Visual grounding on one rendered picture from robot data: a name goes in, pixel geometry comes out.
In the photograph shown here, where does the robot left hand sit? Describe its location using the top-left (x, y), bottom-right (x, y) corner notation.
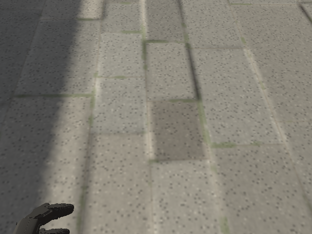
top-left (13, 203), bottom-right (74, 234)

